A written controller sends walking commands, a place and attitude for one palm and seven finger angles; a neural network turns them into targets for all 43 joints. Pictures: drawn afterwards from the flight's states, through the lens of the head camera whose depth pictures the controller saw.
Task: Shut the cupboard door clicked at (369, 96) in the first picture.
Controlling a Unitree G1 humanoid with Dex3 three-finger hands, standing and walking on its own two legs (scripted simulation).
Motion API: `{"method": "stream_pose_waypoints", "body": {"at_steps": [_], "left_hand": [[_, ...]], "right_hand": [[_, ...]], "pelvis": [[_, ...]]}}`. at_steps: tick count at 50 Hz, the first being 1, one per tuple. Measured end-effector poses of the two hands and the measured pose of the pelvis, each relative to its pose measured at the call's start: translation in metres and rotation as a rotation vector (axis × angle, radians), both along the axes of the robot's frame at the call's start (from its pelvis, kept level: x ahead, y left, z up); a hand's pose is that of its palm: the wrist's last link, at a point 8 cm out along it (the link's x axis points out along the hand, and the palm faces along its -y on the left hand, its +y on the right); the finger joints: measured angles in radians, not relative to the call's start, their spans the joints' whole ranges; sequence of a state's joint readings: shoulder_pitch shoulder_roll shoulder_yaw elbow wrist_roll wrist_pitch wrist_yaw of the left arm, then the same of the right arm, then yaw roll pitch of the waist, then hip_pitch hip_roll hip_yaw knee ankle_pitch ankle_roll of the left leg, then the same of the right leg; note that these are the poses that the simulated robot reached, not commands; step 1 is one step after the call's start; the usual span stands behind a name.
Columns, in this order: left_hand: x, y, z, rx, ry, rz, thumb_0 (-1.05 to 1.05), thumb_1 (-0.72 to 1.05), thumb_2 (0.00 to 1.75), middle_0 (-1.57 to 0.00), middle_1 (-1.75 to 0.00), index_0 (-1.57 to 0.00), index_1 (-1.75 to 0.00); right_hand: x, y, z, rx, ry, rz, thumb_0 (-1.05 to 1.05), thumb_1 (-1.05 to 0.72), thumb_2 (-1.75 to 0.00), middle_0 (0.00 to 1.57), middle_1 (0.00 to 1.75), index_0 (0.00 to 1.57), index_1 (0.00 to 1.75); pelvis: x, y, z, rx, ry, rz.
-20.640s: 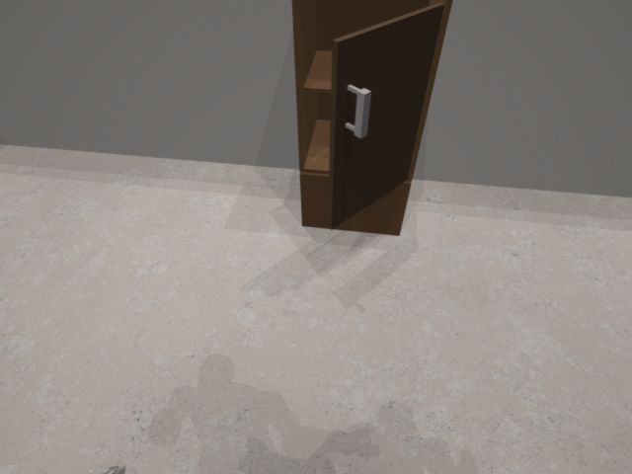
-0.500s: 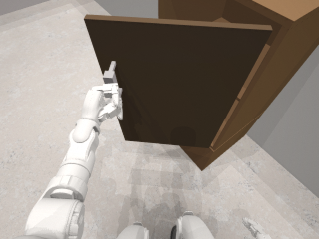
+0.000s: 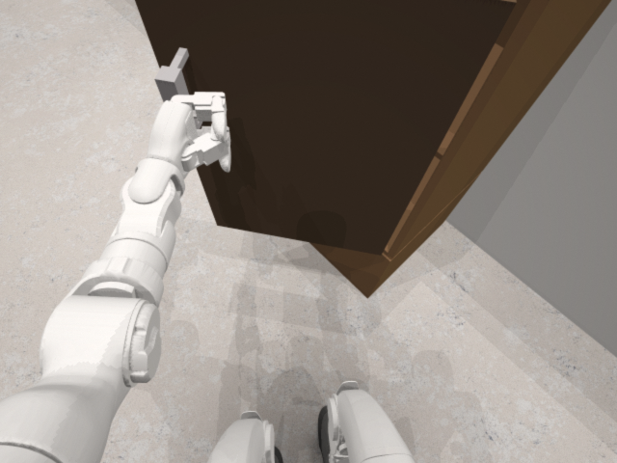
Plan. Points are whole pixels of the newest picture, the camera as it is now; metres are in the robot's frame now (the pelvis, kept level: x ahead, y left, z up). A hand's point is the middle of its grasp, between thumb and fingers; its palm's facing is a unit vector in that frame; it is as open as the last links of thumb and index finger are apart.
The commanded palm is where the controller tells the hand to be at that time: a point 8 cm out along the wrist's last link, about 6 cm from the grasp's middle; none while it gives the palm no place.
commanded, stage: push the door shut along its arc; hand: left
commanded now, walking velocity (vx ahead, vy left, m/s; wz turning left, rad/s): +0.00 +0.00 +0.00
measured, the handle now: (186, 100) +0.58 +0.11 +0.08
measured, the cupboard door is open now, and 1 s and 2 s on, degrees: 36 26 19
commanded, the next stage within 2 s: pull the fist back off the door in 1.00 s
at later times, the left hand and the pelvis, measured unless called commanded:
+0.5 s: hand (256, 107) +0.55 +0.02 +0.09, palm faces -0.39 -0.92 -0.02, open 3.1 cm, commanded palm +0.55 +0.08 +0.08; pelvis +0.01 -0.01 -0.01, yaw -1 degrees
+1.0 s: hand (269, 91) +0.58 +0.00 +0.09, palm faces -0.46 -0.89 -0.03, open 3.4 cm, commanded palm +0.61 +0.02 +0.08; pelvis +0.00 -0.02 -0.03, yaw -1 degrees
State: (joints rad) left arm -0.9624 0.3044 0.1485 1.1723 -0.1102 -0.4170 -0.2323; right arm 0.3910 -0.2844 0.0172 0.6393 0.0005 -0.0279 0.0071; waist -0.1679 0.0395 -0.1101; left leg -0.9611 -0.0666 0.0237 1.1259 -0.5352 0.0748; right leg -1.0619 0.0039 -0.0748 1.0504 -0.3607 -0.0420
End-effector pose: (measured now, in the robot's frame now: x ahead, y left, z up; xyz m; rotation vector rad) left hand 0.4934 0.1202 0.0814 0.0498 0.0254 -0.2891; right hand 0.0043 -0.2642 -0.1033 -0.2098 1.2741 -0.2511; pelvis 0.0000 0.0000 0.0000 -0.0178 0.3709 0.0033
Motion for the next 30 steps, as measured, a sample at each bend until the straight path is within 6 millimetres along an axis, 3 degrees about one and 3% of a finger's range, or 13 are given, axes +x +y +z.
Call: {"method": "stream_pose_waypoints", "body": {"at_steps": [30], "left_hand": [[0.066, -0.044, 0.007, -0.006, 0.039, -0.122, 0.01, 0.90, 0.91, -1.30, -1.50, -1.30, -1.50]], "right_hand": [[-0.024, -0.012, -0.005, -0.014, 0.072, -0.070, 0.00, -0.90, -0.90, 0.20, 0.30, 0.20, 0.30]], "pelvis": [[0.005, -0.017, -0.012, 0.000, 0.087, -0.023]]}}
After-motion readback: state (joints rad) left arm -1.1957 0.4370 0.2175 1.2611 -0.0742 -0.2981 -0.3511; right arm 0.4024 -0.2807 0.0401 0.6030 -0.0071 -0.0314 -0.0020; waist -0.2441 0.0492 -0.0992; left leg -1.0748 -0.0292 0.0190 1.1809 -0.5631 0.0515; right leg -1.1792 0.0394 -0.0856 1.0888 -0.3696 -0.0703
